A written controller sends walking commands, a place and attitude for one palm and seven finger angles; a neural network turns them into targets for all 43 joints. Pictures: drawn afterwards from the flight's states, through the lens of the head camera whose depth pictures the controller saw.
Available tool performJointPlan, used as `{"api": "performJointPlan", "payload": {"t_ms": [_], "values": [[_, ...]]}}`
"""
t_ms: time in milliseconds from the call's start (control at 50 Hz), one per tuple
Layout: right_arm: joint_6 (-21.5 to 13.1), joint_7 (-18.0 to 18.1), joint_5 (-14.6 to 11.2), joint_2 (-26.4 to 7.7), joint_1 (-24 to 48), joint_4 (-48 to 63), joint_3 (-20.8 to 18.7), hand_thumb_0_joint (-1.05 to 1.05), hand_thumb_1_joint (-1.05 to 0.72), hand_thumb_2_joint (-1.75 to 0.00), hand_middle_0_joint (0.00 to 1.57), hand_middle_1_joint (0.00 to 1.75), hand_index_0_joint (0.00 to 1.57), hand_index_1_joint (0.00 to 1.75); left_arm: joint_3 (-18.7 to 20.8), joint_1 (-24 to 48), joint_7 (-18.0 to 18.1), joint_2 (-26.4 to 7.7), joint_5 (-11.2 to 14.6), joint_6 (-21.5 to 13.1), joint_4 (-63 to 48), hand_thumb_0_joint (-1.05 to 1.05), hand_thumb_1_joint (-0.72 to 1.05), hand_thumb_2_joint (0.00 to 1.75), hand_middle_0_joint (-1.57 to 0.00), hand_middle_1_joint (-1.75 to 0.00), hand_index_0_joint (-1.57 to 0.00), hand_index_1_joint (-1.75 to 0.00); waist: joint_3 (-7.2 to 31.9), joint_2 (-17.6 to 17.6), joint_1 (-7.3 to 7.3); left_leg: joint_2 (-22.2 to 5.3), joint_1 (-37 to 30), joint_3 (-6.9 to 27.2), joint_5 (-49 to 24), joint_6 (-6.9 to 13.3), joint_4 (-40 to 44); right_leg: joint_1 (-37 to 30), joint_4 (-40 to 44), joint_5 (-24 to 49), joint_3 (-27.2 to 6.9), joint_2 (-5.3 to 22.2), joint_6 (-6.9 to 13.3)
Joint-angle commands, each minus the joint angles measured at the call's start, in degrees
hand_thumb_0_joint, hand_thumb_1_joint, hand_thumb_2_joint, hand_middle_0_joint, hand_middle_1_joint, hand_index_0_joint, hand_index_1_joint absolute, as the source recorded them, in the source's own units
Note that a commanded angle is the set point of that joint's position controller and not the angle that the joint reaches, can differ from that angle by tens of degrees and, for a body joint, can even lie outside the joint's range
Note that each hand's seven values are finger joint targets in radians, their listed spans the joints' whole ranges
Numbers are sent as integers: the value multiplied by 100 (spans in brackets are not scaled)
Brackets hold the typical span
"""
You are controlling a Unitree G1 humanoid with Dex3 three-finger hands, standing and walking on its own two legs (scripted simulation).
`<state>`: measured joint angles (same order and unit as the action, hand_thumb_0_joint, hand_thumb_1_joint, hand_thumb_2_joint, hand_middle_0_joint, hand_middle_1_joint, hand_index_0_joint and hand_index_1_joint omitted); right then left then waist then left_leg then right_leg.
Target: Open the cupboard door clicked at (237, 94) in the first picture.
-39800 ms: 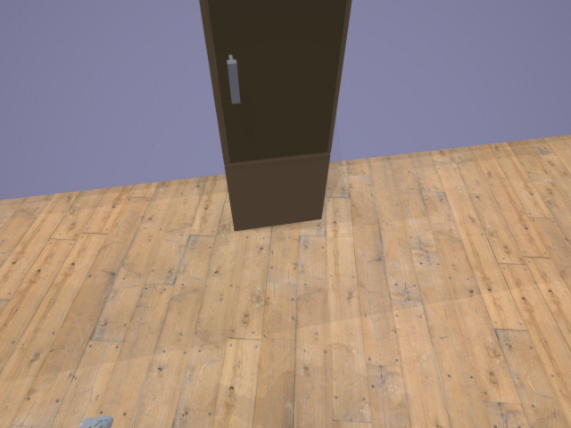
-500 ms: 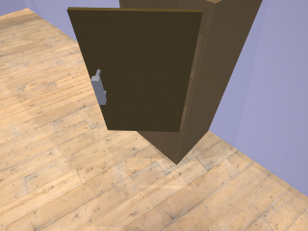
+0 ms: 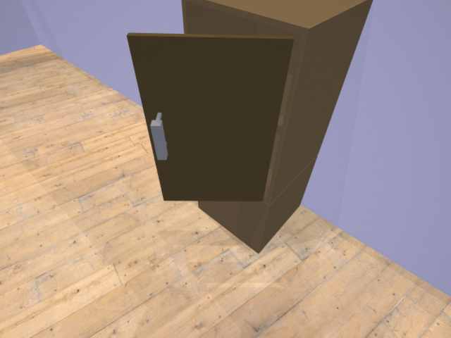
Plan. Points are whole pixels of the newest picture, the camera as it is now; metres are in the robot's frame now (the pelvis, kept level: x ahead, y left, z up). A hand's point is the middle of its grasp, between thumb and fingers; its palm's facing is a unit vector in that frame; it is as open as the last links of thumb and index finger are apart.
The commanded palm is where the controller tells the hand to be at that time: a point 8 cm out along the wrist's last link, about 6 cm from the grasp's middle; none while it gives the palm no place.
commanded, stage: come to a stop and stand still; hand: left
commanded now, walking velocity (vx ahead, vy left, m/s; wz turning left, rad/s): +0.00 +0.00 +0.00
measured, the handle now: (160, 135) +0.63 +0.22 -0.01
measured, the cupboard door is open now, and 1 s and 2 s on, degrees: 42 42 42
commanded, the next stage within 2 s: look again from close up in 0.28 s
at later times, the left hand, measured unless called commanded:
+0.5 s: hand out of the picture -0.02 +0.16 -0.17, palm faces +0.04 -0.99 -0.15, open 7.4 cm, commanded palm none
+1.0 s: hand out of the picture -0.01 +0.16 -0.17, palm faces +0.05 -0.99 -0.16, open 7.4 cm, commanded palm none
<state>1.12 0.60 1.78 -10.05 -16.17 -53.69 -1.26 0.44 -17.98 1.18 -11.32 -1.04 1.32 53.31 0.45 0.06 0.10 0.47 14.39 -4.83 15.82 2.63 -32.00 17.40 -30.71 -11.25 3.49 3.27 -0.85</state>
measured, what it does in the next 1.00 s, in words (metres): stands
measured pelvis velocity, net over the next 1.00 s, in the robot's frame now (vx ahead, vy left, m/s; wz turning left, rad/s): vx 0.00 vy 0.00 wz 0.00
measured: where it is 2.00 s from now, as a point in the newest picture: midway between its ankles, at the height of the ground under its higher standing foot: outside the picture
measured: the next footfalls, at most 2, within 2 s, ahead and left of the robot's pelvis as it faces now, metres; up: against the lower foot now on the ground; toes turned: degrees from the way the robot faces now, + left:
none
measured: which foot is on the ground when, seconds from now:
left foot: down 0.00-1.00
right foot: down 0.00-1.00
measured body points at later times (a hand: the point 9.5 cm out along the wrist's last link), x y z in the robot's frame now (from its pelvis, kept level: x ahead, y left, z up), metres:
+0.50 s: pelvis -0.01 +0.00 +0.00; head -0.02 +0.01 +0.45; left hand -0.03 +0.21 -0.16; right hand -0.04 -0.21 -0.15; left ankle +0.02 +0.09 -0.73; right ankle +0.06 -0.13 -0.73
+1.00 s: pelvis +0.00 +0.00 +0.01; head +0.00 +0.01 +0.46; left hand -0.01 +0.21 -0.15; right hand +0.00 -0.21 -0.15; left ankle +0.02 +0.09 -0.73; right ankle +0.06 -0.13 -0.73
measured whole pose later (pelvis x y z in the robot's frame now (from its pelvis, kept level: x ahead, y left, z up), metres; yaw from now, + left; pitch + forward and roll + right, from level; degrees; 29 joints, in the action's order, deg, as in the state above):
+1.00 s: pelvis +0.00 +0.00 +0.01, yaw +0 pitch -1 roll +0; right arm 0.0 1.3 1.0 -7.3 -17.7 -62.9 -1.0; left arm 0.6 -20.1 2.1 -6.7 -1.1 -0.5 61.6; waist -0.5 0.4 0.3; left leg 1.1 11.9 -4.9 13.0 2.7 -26.0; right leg 15.0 -25.0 -8.6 2.9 3.1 -1.3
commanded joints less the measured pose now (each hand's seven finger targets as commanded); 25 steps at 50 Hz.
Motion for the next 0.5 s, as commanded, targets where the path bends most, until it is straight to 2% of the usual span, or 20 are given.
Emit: {"api": "performJointPlan", "payload": {"t_ms": [0,80,180,220,480], "values": [[-155,5,-26,-720,-164,246,-174,0,-90,-90,20,30,20,30,150,-146,68,-560,-28,-139,-216,0,90,90,-20,-30,-20,-30,-377,37,1,-638,807,898,1021,54,1348,-315,615,-727,-428,216,176],[-134,-1,-39,-653,-276,42,-157,0,-90,-90,20,30,20,30,142,-247,77,-530,-33,-144,-52,0,90,90,-20,-30,-20,-30,-554,45,4,-597,859,853,1167,26,1366,-191,808,-1008,-510,261,166],[-126,7,-50,-535,-511,-208,-134,0,-90,-90,20,30,20,30,147,-364,96,-454,-26,-164,120,0,90,90,-20,-30,-20,-30,-503,162,39,-534,771,800,1044,9,1255,-126,977,-1204,-651,321,188],[-127,14,-45,-493,-571,-303,-120,0,-90,-90,20,30,20,30,142,-391,102,-404,-20,-160,190,0,90,90,-20,-30,-20,-30,-562,43,39,-540,814,806,1102,-7,1298,-79,966,-1239,-637,316,182],[-155,53,-81,-306,-697,-586,-119,0,-90,-90,20,30,20,30,121,-648,135,-76,-36,-200,507,0,90,90,-20,-30,-20,-30,-595,-74,11,-626,781,885,973,-17,1449,-208,880,-673,-507,250,154]]}}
